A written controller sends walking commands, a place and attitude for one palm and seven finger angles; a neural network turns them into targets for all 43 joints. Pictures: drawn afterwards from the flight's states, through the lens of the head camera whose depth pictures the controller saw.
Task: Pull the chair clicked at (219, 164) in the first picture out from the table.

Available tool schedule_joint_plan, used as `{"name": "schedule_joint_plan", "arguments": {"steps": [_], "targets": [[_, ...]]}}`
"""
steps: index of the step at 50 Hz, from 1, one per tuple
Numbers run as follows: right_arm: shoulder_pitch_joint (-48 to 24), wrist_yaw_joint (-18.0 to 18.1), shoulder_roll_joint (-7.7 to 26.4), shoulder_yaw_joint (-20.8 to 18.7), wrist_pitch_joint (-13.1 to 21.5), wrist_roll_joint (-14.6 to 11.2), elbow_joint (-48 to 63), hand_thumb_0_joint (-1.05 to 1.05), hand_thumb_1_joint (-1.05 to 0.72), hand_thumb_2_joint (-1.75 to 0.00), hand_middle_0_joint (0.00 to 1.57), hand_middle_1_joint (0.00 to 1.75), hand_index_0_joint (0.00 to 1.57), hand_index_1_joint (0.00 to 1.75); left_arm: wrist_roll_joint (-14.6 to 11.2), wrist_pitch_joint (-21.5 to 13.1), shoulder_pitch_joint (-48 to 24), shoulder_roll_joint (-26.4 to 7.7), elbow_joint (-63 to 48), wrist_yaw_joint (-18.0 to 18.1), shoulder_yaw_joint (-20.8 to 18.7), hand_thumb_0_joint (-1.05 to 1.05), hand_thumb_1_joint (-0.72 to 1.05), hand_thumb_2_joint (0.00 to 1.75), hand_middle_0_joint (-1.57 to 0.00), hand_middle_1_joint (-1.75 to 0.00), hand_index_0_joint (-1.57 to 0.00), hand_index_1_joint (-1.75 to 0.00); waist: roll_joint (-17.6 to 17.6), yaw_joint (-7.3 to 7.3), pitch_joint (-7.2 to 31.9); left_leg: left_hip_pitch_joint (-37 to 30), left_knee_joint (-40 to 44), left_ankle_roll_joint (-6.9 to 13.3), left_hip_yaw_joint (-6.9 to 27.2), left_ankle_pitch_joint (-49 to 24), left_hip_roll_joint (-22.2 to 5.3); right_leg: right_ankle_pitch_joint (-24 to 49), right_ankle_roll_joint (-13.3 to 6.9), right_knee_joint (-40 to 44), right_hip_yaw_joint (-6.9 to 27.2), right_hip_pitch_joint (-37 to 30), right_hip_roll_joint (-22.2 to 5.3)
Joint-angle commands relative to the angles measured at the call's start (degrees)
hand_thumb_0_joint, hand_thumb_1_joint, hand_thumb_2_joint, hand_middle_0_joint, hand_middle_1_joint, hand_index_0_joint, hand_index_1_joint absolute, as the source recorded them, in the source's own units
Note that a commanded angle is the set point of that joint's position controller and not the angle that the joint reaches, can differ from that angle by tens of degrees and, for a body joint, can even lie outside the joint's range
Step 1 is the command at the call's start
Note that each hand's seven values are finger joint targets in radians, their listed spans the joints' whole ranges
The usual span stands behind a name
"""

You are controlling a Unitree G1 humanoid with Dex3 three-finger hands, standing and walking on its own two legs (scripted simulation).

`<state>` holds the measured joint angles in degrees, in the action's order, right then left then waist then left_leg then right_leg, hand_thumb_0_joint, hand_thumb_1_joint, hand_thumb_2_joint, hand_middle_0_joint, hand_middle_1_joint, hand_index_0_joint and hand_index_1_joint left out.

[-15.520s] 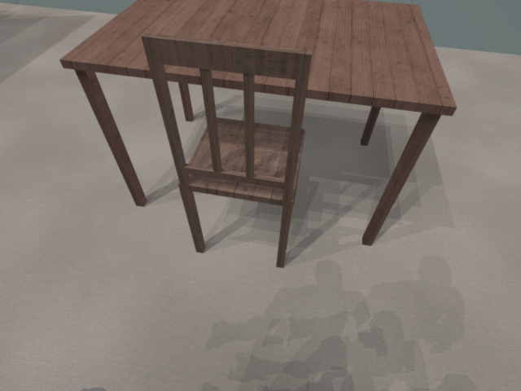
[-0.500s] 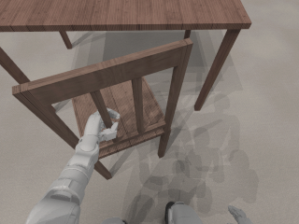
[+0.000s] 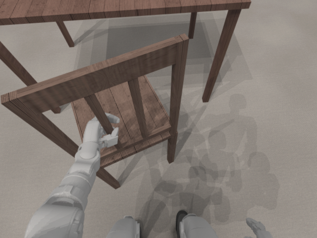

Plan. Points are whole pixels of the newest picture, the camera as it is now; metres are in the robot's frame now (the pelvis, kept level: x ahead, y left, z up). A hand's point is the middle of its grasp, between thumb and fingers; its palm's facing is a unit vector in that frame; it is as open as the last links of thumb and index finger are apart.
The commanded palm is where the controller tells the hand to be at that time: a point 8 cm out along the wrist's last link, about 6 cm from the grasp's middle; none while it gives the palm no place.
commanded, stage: step backward, pulling the chair out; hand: left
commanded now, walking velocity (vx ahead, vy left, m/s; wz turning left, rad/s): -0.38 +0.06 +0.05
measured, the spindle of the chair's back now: (107, 126) +0.41 +0.15 -0.06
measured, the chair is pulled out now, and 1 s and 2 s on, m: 0.33 0.56 0.59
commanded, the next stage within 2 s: stop walking, hand still on the chair in 0.68 s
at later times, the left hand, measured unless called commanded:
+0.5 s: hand (110, 178) +0.26 +0.13 -0.05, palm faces -0.06 -0.96 -0.27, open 5.6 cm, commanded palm +0.25 +0.18 -0.05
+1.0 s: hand (107, 229) +0.15 +0.12 -0.04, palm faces -0.04 -0.96 -0.27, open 5.7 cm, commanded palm +0.13 +0.17 -0.03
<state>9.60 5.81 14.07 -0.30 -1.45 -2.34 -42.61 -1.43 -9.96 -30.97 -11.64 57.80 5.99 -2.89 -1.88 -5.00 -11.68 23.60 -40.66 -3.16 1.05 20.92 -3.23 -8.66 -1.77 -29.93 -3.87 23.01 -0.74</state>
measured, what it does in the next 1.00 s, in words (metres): walks backwards: left foot, then right foot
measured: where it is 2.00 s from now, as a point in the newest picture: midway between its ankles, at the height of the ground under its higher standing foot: outside the picture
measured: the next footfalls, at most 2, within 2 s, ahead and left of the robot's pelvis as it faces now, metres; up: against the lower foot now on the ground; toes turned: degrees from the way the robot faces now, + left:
left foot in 0.10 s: +0.02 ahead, +0.16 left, +0.00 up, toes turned +2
right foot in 0.26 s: +0.04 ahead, -0.11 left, +0.00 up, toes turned -3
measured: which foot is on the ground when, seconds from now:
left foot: up 0.00-0.08, down 0.10-0.34, up 0.36-0.48, down 0.50-1.00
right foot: down 0.00-0.16, up 0.18-0.24, down 0.26-0.52, up 0.54-0.66, down 0.68-1.00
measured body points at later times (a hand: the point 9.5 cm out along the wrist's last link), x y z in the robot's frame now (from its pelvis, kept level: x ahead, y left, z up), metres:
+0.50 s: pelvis -0.12 +0.01 +0.00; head -0.04 -0.01 +0.44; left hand +0.26 +0.18 -0.03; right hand -0.02 -0.25 -0.14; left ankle -0.11 +0.14 -0.73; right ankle +0.00 -0.11 -0.73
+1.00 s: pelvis -0.20 +0.00 +0.00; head -0.15 -0.02 +0.45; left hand +0.14 +0.17 -0.02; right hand -0.11 -0.28 -0.12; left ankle -0.16 +0.14 -0.73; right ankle -0.12 -0.12 -0.73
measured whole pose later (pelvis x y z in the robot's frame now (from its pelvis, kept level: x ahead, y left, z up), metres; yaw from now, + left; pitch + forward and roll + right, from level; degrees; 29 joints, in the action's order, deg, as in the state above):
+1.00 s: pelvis -0.20 +0.00 +0.00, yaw -1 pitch -1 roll +1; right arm 12.9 7.6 16.1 0.6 -0.1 -2.0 -40.4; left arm -1.1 -4.1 -22.9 -10.3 50.8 6.6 0.2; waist -1.8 -4.0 -7.7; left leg 16.0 -28.9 -1.4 -0.9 12.1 -1.7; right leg -13.1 0.1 -30.7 -2.1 21.2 -1.7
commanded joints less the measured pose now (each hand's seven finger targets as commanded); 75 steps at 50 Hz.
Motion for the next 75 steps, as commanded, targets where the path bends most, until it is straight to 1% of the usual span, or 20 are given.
{"name": "schedule_joint_plan", "arguments": {"steps": [1,4,8,12,14,16,18,20,24,27,29,32,35,36,40,43,45,47,62,75], "targets": [[2.9,1.5,6.9,-1.3,2.6,-0.3,5.0,0.0,-0.9,-0.9,0.2,0.3,0.2,0.3,0.8,-1.9,-13.0,-10.9,-12.3,0.1,-1.2,0.0,0.9,0.9,-0.5,-1.45,-0.5,-1.45,7.4,2.55,34.2,-6.0,2.4,0.3,2.5,4.1,0.5,34.3,-5.1,4.8,10.3,-20.4,-18.8],[3.7,2.3,8.5,-1.7,2.1,-0.4,5.3,0.0,-0.9,-0.9,0.2,0.3,0.2,0.3,-0.1,-0.8,-11.9,-10.2,-13.6,0.4,0.2,0.0,0.9,0.9,-0.5,-1.45,-0.5,-1.45,6.5,1.95,32.8,-12.4,14.8,1.7,0.5,-12.7,-1.8,22.7,-0.8,4.5,6.7,-16.6,-13.1],[0.6,1.4,7.9,-1.9,1.0,1.2,9.6,0.0,-0.9,-0.9,0.2,0.3,0.2,0.3,0.9,-2.5,-16.8,-5.8,-20.2,-0.3,3.1,0.0,0.9,0.9,-0.5,-1.45,-0.5,-1.45,-14.7,2.82,28.0,-6.9,23.0,7.4,7.0,-18.1,-12.4,-5.7,2.7,-8.8,2.6,-11.3,-2.7],[4.5,0.5,8.1,-2.9,1.7,1.1,6.8,0.0,-0.9,-0.9,0.2,0.3,0.2,0.3,1.8,-3.4,-17.0,-6.7,-16.3,-0.1,1.4,0.0,0.9,0.9,-0.5,-1.45,-0.5,-1.45,-5.3,2.48,30.3,-20.2,11.0,7.5,5.9,-47.0,-12.6,5.0,1.6,-1.6,4.0,-9.0,-2.6],[3.2,0.6,8.2,-2.9,1.9,1.1,6.2,0.0,-0.9,-0.9,0.2,0.3,0.2,0.3,2.7,-3.9,-19.2,-8.8,-13.9,-0.5,1.5,0.0,0.9,0.9,-0.5,-1.45,-0.5,-1.45,-4.6,2.16,27.2,-14.1,10.1,3.8,2.7,-36.3,-9.5,18.3,0.5,1.5,5.5,-11.9,-6.2],[5.0,1.2,8.1,-3.7,2.3,0.0,5.1,0.0,-0.9,-0.9,0.2,0.3,0.2,0.3,1.8,-4.6,-17.7,-12.3,-13.2,-0.1,-0.4,0.0,0.9,0.9,-0.5,-1.45,-0.5,-1.45,4.6,1.38,34.4,-13.3,4.7,0.9,-2.4,-23.4,-3.3,31.0,-1.6,4.5,10.2,-17.0,-12.2],[2.6,1.3,7.2,-3.0,2.9,-0.6,5.8,0.0,-0.9,-0.9,0.2,0.3,0.2,0.3,1.4,-4.4,-15.2,-13.3,-11.5,-0.3,-1.2,0.0,0.9,0.9,-0.5,-1.45,-0.5,-1.45,7.9,3.06,33.3,-6.8,-4.3,0.8,-0.5,4.7,1.4,23.2,-4.8,10.2,15.0,-15.3,-18.8],[3.1,1.3,6.9,-2.0,3.4,-0.3,5.1,0.0,-0.9,-0.9,0.2,0.3,0.2,0.3,1.5,-2.9,-12.9,-12.0,-10.1,0.0,-1.4,0.0,0.9,0.9,-0.5,-1.45,-0.5,-1.45,9.8,3.44,31.2,-5.4,-4.9,1.0,2.5,7.5,1.6,15.2,-6.6,10.9,14.0,-13.6,-19.6],[4.8,2.0,7.9,-1.1,4.2,-0.1,4.4,0.0,-0.9,-0.9,0.2,0.3,0.2,0.3,0.6,-2.0,-12.4,-10.1,-11.3,0.2,0.1,0.0,0.9,0.9,-0.5,-1.45,-0.5,-1.45,7.1,2.12,30.7,-13.3,17.8,2.6,0.7,-8.8,-1.5,7.5,-0.5,6.1,6.7,-11.4,-11.5],[1.4,1.1,7.7,-1.5,2.9,1.2,8.6,0.0,-0.9,-0.9,0.2,0.3,0.2,0.3,0.6,-3.0,-17.1,-5.4,-17.8,-0.5,3.2,0.0,0.9,0.9,-0.5,-1.45,-0.5,-1.45,-16.0,3.4,27.6,-7.3,25.2,9.3,12.5,-12.0,-15.0,-12.0,2.6,-12.6,3.2,-7.3,-1.8],[2.6,1.5,7.1,-1.5,2.3,1.1,7.5,0.0,-0.9,-0.9,0.2,0.3,0.2,0.3,0.2,-2.4,-19.2,-7.0,-17.2,-0.2,1.1,0.0,0.9,0.9,-0.5,-1.45,-0.5,-1.45,-10.6,3.27,27.3,-11.2,20.4,12.1,13.4,-28.4,-17.1,-14.5,2.5,-17.2,4.3,-5.3,-1.2],[6.1,0.2,8.6,-2.3,3.3,1.0,5.2,0.0,-0.9,-0.9,0.2,0.3,0.2,0.3,1.3,-2.5,-18.0,-5.7,-12.7,-0.6,2.0,0.0,0.9,0.9,-0.5,-1.45,-0.5,-1.45,-6.4,2.78,29.6,-25.7,9.6,8.4,9.1,-49.2,-13.6,-2.7,1.7,1.6,4.0,-6.0,-1.5],[3.7,0.4,7.9,-1.8,3.2,0.3,5.6,0.0,-0.9,-0.9,0.2,0.3,0.2,0.3,1.9,-2.7,-19.0,-7.7,-10.2,-1.6,2.4,0.0,0.9,0.9,-0.5,-1.45,-0.5,-1.45,-5.9,2.61,25.4,-13.6,9.7,3.8,3.9,-32.7,-8.5,17.5,0.4,4.0,5.6,-12.9,-6.4],[5.9,0.9,8.7,-2.7,3.1,-0.4,4.7,0.0,-0.9,-0.9,0.2,0.3,0.2,0.3,0.9,-2.4,-17.9,-10.7,-9.4,-1.1,0.3,0.0,0.9,0.9,-0.5,-1.45,-0.5,-1.45,1.4,2.29,30.5,-12.9,8.2,2.2,1.0,-26.4,-5.9,20.8,-0.6,4.2,8.2,-16.7,-8.6],[2.3,1.4,7.3,-1.8,3.6,-0.6,7.9,0.0,-0.9,-0.9,0.2,0.3,0.2,0.3,-0.2,-1.8,-15.3,-14.2,-18.0,-0.7,-2.2,0.0,0.9,0.9,-0.5,-1.45,-0.5,-1.45,6.5,4.41,31.0,-7.3,-0.8,1.3,2.0,4.3,0.9,13.0,-6.1,8.9,15.3,-16.0,-18.6],[2.3,2.1,6.2,-0.2,4.1,0.0,7.9,0.0,-0.9,-0.9,0.2,0.3,0.2,0.3,-0.5,0.9,-12.1,-10.5,-19.9,0.2,-1.1,0.0,0.9,0.9,-0.5,-1.45,-0.5,-1.45,8.8,2.95,31.3,-12.1,12.5,2.7,1.2,-4.7,-0.1,5.3,-2.9,6.4,10.3,-17.1,-14.2],[1.9,2.4,7.5,-0.8,3.9,0.2,8.3,0.0,-0.9,-0.9,0.2,0.3,0.2,0.3,-0.6,1.5,-9.7,-9.6,-20.6,0.4,-0.6,0.0,0.9,0.9,-0.5,-1.45,-0.5,-1.45,1.4,3.73,28.9,-15.7,18.1,4.4,2.8,-9.1,-3.2,-7.9,1.1,5.6,6.7,-12.6,-7.8],[0.5,2.0,6.4,-0.1,3.5,0.3,9.4,0.0,-0.9,-0.9,0.2,0.3,0.2,0.3,-0.1,1.4,-10.2,-6.1,-20.4,0.0,2.3,0.0,0.9,0.9,-0.5,-1.45,-0.5,-1.45,-4.4,3.56,24.7,-11.7,21.1,5.7,5.2,4.9,-4.5,-22.3,2.0,5.4,5.8,-8.8,-4.9],[0.0,1.9,5.1,0.2,4.7,1.0,8.7,0.0,-0.9,-0.9,0.2,0.3,0.2,0.3,0.9,1.3,3.1,-5.9,-25.8,0.6,2.1,0.0,0.9,0.9,-0.5,-1.45,-0.5,-1.45,3.5,4.46,19.5,-12.9,19.9,4.8,1.5,-2.1,-2.2,-16.2,1.0,11.2,8.3,-9.2,-6.0],[-2.0,2.0,5.2,0.0,4.7,1.2,9.9,0.0,-0.9,-0.9,0.2,0.3,0.2,0.3,0.6,2.3,13.9,-4.3,-32.7,0.2,3.5,0.0,0.9,0.9,-0.5,-1.45,-0.5,-1.45,2.2,4.44,23.5,-17.6,18.6,3.6,1.0,-23.1,-3.2,11.7,0.5,5.3,5.9,-15.3,-6.3]]}}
